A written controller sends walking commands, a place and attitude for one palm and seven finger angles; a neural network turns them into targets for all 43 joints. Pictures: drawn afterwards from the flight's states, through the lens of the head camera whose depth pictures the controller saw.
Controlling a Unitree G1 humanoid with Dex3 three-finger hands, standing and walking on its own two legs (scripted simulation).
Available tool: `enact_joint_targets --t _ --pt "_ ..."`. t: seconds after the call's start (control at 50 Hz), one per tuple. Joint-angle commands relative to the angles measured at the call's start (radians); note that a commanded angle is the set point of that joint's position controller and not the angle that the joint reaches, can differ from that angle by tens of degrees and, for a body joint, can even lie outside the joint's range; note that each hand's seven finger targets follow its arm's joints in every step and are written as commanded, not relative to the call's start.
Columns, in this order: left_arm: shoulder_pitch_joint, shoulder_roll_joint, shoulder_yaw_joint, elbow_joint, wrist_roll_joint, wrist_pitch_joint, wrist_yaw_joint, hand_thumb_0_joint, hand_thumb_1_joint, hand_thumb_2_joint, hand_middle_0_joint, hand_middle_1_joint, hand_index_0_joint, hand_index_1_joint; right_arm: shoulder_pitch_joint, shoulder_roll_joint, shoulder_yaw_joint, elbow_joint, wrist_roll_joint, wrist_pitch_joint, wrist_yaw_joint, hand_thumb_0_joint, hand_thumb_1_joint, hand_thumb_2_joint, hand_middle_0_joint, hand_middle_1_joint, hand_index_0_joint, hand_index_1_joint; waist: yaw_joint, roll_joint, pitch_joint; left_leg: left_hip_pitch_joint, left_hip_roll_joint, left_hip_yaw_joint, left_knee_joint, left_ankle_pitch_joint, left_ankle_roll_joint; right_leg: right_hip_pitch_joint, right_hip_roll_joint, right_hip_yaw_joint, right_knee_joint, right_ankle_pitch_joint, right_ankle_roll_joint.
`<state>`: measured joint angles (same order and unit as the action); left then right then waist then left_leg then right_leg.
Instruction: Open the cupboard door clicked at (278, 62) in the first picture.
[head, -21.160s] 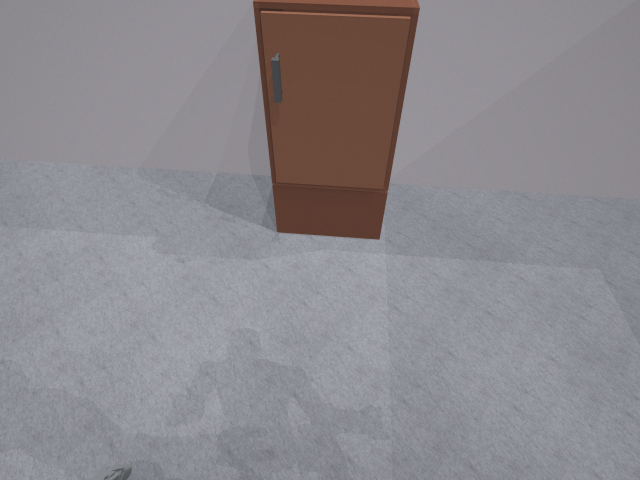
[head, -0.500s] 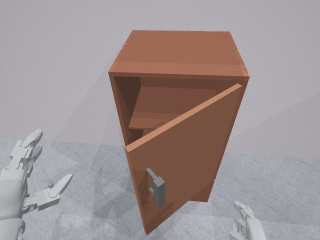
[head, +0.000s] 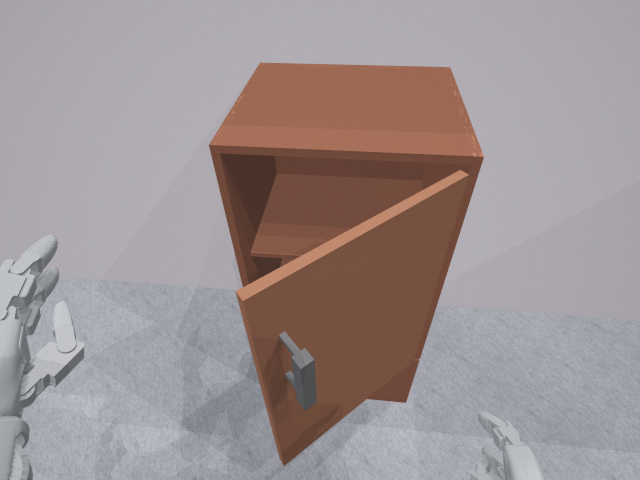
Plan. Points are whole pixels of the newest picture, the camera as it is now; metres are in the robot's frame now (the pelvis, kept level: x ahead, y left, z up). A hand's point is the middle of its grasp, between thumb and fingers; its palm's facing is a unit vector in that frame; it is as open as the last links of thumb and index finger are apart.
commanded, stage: draw the hand back to the body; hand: left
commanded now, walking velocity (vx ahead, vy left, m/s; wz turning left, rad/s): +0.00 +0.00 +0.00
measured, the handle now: (296, 370) +0.29 +0.08 -0.05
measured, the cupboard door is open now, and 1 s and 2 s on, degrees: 43 43 43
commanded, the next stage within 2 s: step back with the hand held close in 0.04 s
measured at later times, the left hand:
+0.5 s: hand (88, 346) +0.19 +0.26 +0.15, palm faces +0.33 -0.80 -0.50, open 7.4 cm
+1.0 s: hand out of the picture +0.08 +0.31 +0.15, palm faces +0.51 -0.71 -0.48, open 7.4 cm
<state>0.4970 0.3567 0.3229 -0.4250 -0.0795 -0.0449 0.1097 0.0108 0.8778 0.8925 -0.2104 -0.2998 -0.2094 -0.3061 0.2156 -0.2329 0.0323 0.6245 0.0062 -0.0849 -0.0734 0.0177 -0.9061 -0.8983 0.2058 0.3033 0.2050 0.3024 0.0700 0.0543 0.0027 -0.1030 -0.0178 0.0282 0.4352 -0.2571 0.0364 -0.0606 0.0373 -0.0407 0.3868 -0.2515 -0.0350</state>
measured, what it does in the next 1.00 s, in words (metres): shifts its weight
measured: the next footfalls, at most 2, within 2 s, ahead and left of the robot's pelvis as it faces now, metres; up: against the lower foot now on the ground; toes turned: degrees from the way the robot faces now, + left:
right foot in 1.58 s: -0.40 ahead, -0.07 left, +0.00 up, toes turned -7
left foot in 1.72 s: -0.11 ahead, +0.10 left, +0.00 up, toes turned -3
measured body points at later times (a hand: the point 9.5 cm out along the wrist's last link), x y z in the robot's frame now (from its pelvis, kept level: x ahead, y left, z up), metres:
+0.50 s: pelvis -0.02 +0.00 +0.00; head +0.00 +0.00 +0.45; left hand +0.16 +0.30 +0.18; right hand +0.15 -0.25 -0.08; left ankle -0.01 +0.09 -0.74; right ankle -0.02 -0.10 -0.74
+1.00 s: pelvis -0.11 +0.03 -0.02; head -0.09 +0.04 +0.43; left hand +0.04 +0.34 +0.18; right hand +0.08 -0.20 -0.10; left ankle -0.01 +0.10 -0.74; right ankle -0.04 -0.09 -0.74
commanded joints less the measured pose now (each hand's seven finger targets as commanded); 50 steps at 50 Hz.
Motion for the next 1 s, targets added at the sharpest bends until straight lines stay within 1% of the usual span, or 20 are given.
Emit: enact_joint_targets --t 0.0,0.08,0.12,0.14,0.16,0.18,0.2,0.22,0.32,0.4,0.5,0.54,0.64,0.74,0.8,0.86,0.9,0.92,0.94,0.98 --pt "-0.103 0.187 0.137 -0.183 -0.004 -0.074 0.019 0.000 0.900 0.900 -0.200 -0.300 -0.200 -0.300 -0.159 -0.095 -0.039 -0.165 0.006 -0.062 -0.011 0.000 -0.900 -0.900 0.200 0.300 0.200 0.300 -0.004 0.008 -0.009 0.009 0.037 -0.046 -0.070 0.194 -0.013 -0.044 -0.035 0.039 -0.082 0.176 0.006" --pt "-0.101 0.163 0.119 -0.125 -0.009 -0.074 0.010 0.000 0.900 0.900 -0.200 -0.300 -0.200 -0.300 -0.162 -0.097 -0.044 -0.159 0.007 -0.054 -0.011 0.000 -0.900 -0.900 0.200 0.300 0.200 0.300 -0.007 -0.038 0.019 0.010 0.038 -0.041 -0.075 0.150 -0.005 -0.064 -0.036 0.048 -0.107 0.124 0.012" --pt "-0.111 0.170 0.119 -0.120 -0.009 -0.079 0.008 0.000 0.900 0.900 -0.200 -0.300 -0.200 -0.300 -0.165 -0.101 -0.047 -0.157 0.006 -0.053 -0.011 0.000 -0.900 -0.900 0.200 0.300 0.200 0.300 -0.005 -0.032 0.016 0.014 0.037 -0.042 -0.077 0.138 -0.004 -0.059 -0.038 0.053 -0.118 0.108 0.010" --pt "-0.195 0.172 0.102 -0.167 -0.005 -0.088 0.008 0.000 0.900 0.900 -0.200 -0.300 -0.200 -0.300 -0.171 -0.102 -0.046 -0.158 0.005 -0.057 -0.010 0.000 -0.900 -0.900 0.200 0.300 0.200 0.300 -0.013 -0.020 -0.011 0.024 0.032 -0.040 -0.077 0.136 -0.001 -0.053 -0.043 0.058 -0.116 0.110 0.013" --pt "-0.242 0.286 0.224 -0.197 0.011 -0.127 0.018 0.000 0.900 0.900 -0.200 -0.300 -0.200 -0.300 -0.156 -0.123 -0.053 -0.182 0.012 -0.042 -0.009 0.000 -0.900 -0.900 0.200 0.300 0.200 0.300 -0.052 -0.039 0.050 -0.034 0.045 -0.065 -0.025 0.081 0.017 -0.167 -0.091 0.167 -0.175 0.130 0.023" --pt "-0.144 0.219 0.178 -0.132 0.012 -0.134 0.011 0.000 0.900 0.900 -0.200 -0.300 -0.200 -0.300 -0.150 -0.115 -0.058 -0.161 0.003 -0.029 -0.007 0.000 -0.900 -0.900 0.200 0.300 0.200 0.300 -0.056 -0.069 0.023 -0.021 0.039 -0.070 0.004 0.085 0.018 -0.170 -0.116 0.171 -0.181 0.139 0.020" --pt "-0.107 0.210 0.165 -0.130 0.016 -0.133 0.010 0.000 0.900 0.900 -0.200 -0.300 -0.200 -0.300 -0.155 -0.114 -0.061 -0.164 -0.001 -0.019 -0.003 0.000 -0.900 -0.900 0.200 0.300 0.200 0.300 -0.054 -0.078 0.014 -0.011 0.039 -0.062 0.009 0.099 0.017 -0.174 -0.124 0.173 -0.183 0.164 0.027" --pt "-0.115 0.217 0.163 -0.171 0.020 -0.143 0.010 0.000 0.900 0.900 -0.200 -0.300 -0.200 -0.300 -0.154 -0.119 -0.065 -0.169 -0.003 -0.011 -0.001 0.000 -0.900 -0.900 0.200 0.300 0.200 0.300 -0.056 -0.043 -0.005 -0.025 0.038 -0.063 0.009 0.124 0.014 -0.150 -0.129 0.157 -0.160 0.211 0.024" --pt "-0.001 0.221 0.181 -0.214 0.016 -0.153 0.021 0.000 0.900 0.900 -0.200 -0.300 -0.200 -0.300 -0.147 -0.119 -0.078 -0.190 -0.001 0.020 -0.003 0.000 -0.900 -0.900 0.200 0.300 0.200 0.300 -0.061 -0.004 -0.140 -0.029 0.066 -0.055 -0.003 0.288 0.004 -0.056 -0.125 0.110 -0.045 0.416 0.030" --pt "0.057 0.251 0.225 -0.238 0.008 -0.151 0.034 0.000 0.900 0.900 -0.200 -0.300 -0.200 -0.300 -0.150 -0.111 -0.086 -0.213 0.009 0.045 -0.008 0.000 -0.900 -0.900 0.200 0.300 0.200 0.300 -0.060 -0.055 -0.188 -0.048 0.079 -0.052 0.015 0.376 0.003 -0.037 -0.116 0.111 0.006 0.526 0.034" --pt "0.090 0.253 0.233 -0.247 0.006 -0.148 0.042 0.000 0.900 0.900 -0.200 -0.300 -0.200 -0.300 -0.154 -0.115 -0.093 -0.229 0.014 0.063 -0.015 0.000 -0.900 -0.900 0.200 0.300 0.200 0.300 -0.062 -0.040 -0.183 -0.101 0.095 -0.067 0.004 0.388 0.005 -0.037 -0.102 0.107 0.051 0.508 0.032" --pt "0.097 0.252 0.232 -0.268 0.009 -0.150 0.043 0.000 0.900 0.900 -0.200 -0.300 -0.200 -0.300 -0.154 -0.117 -0.093 -0.236 0.013 0.064 -0.016 0.000 -0.900 -0.900 0.200 0.300 0.200 0.300 -0.060 -0.006 -0.186 -0.130 0.105 -0.082 -0.013 0.378 0.009 -0.024 -0.090 0.102 0.074 0.474 0.032" --pt "0.095 0.240 0.223 -0.277 0.022 -0.156 0.046 0.000 0.900 0.900 -0.200 -0.300 -0.200 -0.300 -0.152 -0.126 -0.090 -0.246 0.008 0.055 -0.016 0.000 -0.900 -0.900 0.200 0.300 0.200 0.300 -0.059 0.036 -0.121 -0.299 0.133 -0.128 -0.083 0.146 0.033 0.001 -0.059 0.104 0.113 0.291 0.035" --pt "0.037 0.240 0.238 -0.297 0.049 -0.183 0.050 0.000 0.900 0.900 -0.200 -0.300 -0.200 -0.300 -0.136 -0.138 -0.088 -0.255 0.002 0.029 -0.019 0.000 -0.900 -0.900 0.200 0.300 0.200 0.300 -0.065 0.062 -0.046 -0.571 0.168 -0.197 -0.183 -0.305 0.071 0.090 -0.031 0.109 0.192 0.113 0.041" --pt "0.001 0.229 0.242 -0.285 0.065 -0.198 0.052 0.000 0.900 0.900 -0.200 -0.300 -0.200 -0.300 -0.124 -0.142 -0.091 -0.250 -0.003 0.013 -0.021 0.000 -0.900 -0.900 0.200 0.300 0.200 0.300 -0.067 0.061 -0.032 -0.664 0.202 -0.238 -0.217 -0.446 0.090 0.117 -0.012 0.102 0.262 0.045 0.048" --pt "-0.042 0.224 0.242 -0.280 0.080 -0.208 0.051 0.000 0.900 0.900 -0.200 -0.300 -0.200 -0.300 -0.124 -0.144 -0.094 -0.244 -0.006 -0.003 -0.022 0.000 -0.900 -0.900 0.200 0.300 0.200 0.300 -0.066 0.094 -0.023 -0.734 0.236 -0.268 -0.240 -0.535 0.107 0.149 0.014 0.097 0.341 0.024 0.053" --pt "-0.033 0.226 0.251 -0.265 0.083 -0.214 0.048 0.000 0.900 0.900 -0.200 -0.300 -0.200 -0.300 -0.118 -0.137 -0.098 -0.241 -0.006 -0.009 -0.019 0.000 -0.900 -0.900 0.200 0.300 0.200 0.300 -0.067 0.063 -0.019 -0.747 0.227 -0.258 -0.201 -0.529 0.108 0.143 0.014 0.123 0.330 0.021 0.043" --pt "-0.018 0.242 0.266 -0.274 0.081 -0.220 0.048 0.000 0.900 0.900 -0.200 -0.300 -0.200 -0.300 -0.112 -0.138 -0.101 -0.242 -0.005 -0.012 -0.016 0.000 -0.900 -0.900 0.200 0.300 0.200 0.300 -0.068 0.045 -0.036 -0.708 0.198 -0.238 -0.152 -0.493 0.099 0.112 -0.003 0.165 0.284 0.024 0.031" --pt "-0.007 0.235 0.257 -0.289 0.074 -0.224 0.046 0.000 0.900 0.900 -0.200 -0.300 -0.200 -0.300 -0.111 -0.126 -0.101 -0.243 -0.003 -0.015 -0.012 0.000 -0.900 -0.900 0.200 0.300 0.200 0.300 -0.074 -0.012 -0.028 -0.623 0.153 -0.193 -0.071 -0.431 0.081 0.007 -0.031 0.225 0.207 0.019 0.013" --pt "0.006 0.235 0.242 -0.319 0.052 -0.229 0.047 0.000 0.900 0.900 -0.200 -0.300 -0.200 -0.300 -0.090 -0.115 -0.103 -0.227 -0.004 -0.018 0.001 0.000 -0.900 -0.900 0.200 0.300 0.200 0.300 -0.088 -0.143 -0.037 -0.394 0.062 -0.102 0.159 -0.267 0.021 -0.269 -0.155 0.385 0.001 -0.067 -0.049"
